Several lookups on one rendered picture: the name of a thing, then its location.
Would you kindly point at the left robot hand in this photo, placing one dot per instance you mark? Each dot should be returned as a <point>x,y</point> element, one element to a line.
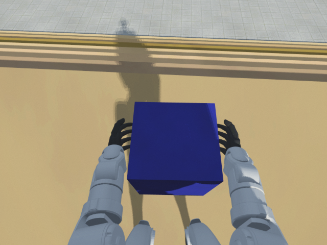
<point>116,134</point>

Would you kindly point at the right robot forearm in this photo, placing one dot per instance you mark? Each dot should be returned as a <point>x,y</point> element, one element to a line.
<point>249,207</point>

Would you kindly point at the left robot forearm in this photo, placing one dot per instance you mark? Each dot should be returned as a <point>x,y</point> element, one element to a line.
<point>105,194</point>

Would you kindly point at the robot left upper arm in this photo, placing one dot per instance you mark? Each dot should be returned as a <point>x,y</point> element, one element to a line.
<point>102,234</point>

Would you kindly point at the robot left thigh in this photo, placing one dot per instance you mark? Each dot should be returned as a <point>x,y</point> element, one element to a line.
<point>141,235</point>

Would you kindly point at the carton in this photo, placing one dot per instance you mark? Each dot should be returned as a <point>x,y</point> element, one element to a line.
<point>174,149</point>

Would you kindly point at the robot right upper arm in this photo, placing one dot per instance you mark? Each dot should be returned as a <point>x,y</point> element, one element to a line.
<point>250,236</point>

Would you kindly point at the right robot hand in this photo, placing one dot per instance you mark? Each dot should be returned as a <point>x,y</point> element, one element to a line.
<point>232,137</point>

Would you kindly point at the right robot shin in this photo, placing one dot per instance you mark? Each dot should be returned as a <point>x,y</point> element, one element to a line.
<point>196,220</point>

